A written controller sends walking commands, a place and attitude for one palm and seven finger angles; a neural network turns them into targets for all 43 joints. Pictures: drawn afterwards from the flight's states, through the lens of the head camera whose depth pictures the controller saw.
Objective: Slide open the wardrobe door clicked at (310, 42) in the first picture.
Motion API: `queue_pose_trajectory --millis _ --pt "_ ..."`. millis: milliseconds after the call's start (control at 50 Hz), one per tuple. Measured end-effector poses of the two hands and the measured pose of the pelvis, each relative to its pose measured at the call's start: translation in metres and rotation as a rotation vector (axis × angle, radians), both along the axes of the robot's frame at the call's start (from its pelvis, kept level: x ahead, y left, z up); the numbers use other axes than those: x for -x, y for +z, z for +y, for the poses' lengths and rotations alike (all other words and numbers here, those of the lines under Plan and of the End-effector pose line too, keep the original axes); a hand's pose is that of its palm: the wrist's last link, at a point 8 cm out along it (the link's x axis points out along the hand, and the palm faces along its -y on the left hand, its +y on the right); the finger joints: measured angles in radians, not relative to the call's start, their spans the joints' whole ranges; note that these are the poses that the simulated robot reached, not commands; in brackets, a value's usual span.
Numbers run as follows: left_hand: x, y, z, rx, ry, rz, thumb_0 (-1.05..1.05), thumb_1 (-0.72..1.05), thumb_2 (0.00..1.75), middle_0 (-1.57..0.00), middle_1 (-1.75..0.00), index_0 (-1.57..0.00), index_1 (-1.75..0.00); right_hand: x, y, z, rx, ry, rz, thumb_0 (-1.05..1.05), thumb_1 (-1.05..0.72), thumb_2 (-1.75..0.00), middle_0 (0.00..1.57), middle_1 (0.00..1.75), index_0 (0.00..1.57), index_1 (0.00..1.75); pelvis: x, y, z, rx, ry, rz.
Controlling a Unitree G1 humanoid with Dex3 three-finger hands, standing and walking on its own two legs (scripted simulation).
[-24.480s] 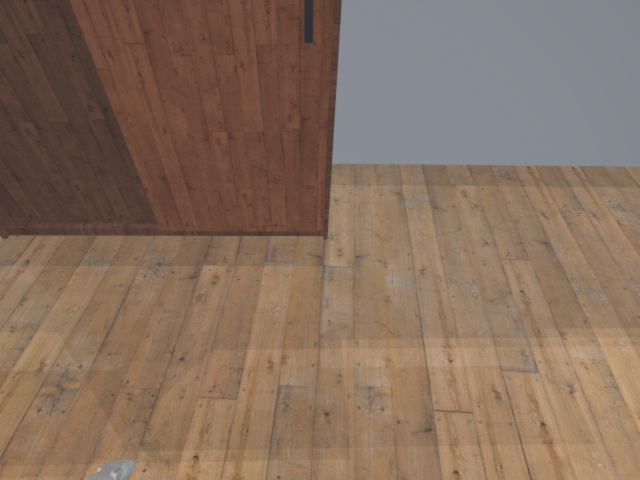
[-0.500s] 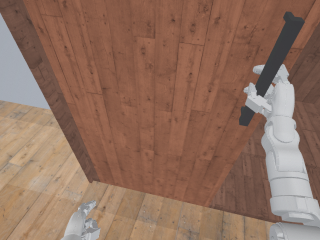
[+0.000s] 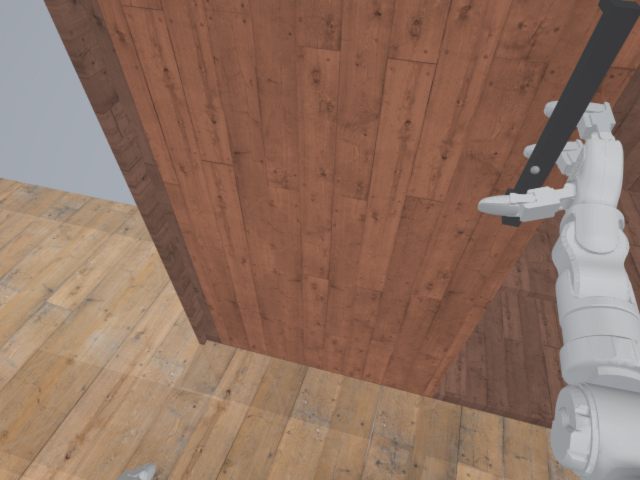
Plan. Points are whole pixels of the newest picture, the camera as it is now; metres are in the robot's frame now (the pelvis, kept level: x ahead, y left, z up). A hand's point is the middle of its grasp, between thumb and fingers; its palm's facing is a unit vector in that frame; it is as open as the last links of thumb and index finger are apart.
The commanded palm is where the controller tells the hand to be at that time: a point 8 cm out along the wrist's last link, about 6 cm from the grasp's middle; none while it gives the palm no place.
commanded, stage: loosen the grip on the handle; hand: right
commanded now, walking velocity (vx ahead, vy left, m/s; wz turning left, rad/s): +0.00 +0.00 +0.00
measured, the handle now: (552, 127) +0.50 -0.22 +0.23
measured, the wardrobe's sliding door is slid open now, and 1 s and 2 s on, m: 0.59 0.59 0.59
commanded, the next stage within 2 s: slip the hand off the handle in 0.14 s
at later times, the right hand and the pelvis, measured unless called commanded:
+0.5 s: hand (553, 170) +0.45 -0.23 +0.19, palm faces +0.23 +0.97 -0.10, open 14.7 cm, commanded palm +0.41 -0.29 +0.19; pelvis +0.04 +0.00 +0.00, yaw +2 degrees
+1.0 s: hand (594, 186) +0.43 -0.27 +0.19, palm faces +0.21 +0.97 -0.11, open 14.7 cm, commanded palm +0.38 -0.31 +0.19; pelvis +0.05 -0.02 +0.00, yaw +1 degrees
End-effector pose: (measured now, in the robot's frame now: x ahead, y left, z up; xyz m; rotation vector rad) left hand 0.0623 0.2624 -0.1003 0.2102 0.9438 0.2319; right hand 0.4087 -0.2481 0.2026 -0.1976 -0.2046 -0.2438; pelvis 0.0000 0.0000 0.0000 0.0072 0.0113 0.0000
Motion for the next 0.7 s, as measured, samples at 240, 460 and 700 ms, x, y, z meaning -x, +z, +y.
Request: queue_pose_trajectory --millis 240,460,700 --pt "-0.027 0.003 0.001 -0.011 0.02 -0.045 0.02 0.91 0.9 -0.21 -0.3 -0.2 -0.3 -0.006 -0.005 0.005 -0.047 0.045 -0.037 -0.01 0.55 -0.2 0.28 1.18 0.23 1.17 -0.022 0.002 0.0 0.0 0.029 0.012" --pt "-0.094 0.02 -0.008 -0.017 -0.022 -0.139 0.01 0.91 0.9 -0.21 -0.3 -0.2 -0.3 -0.011 -0.005 -0.018 -0.064 0.049 -0.017 -0.01 0.56 -0.2 0.4 1.23 0.25 1.15 -0.04 0.004 -0.002 0.002 0.03 0.033" --pt "-0.109 0.019 -0.016 -0.029 -0.056 -0.116 0.01 0.91 0.9 -0.21 -0.3 -0.2 -0.3 0.013 -0.011 -0.076 -0.051 -0.046 0.001 -0.01 0.56 -0.2 0.3 1.17 0.25 1.15 -0.048 0.002 -0.006 -0.009 0.007 0.034"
